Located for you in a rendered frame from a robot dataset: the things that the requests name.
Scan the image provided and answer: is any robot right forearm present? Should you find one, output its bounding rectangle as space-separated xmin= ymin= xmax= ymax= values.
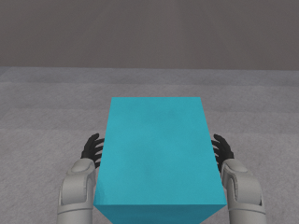
xmin=221 ymin=159 xmax=267 ymax=224

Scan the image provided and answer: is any right robot hand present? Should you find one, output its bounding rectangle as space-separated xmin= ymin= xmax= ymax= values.
xmin=211 ymin=134 xmax=235 ymax=172

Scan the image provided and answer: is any left robot hand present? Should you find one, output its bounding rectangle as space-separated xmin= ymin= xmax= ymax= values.
xmin=81 ymin=133 xmax=105 ymax=169

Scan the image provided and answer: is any robot left forearm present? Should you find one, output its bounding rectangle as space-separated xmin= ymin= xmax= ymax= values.
xmin=56 ymin=158 xmax=96 ymax=224

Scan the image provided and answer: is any carton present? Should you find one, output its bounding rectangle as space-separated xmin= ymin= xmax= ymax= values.
xmin=93 ymin=97 xmax=227 ymax=224

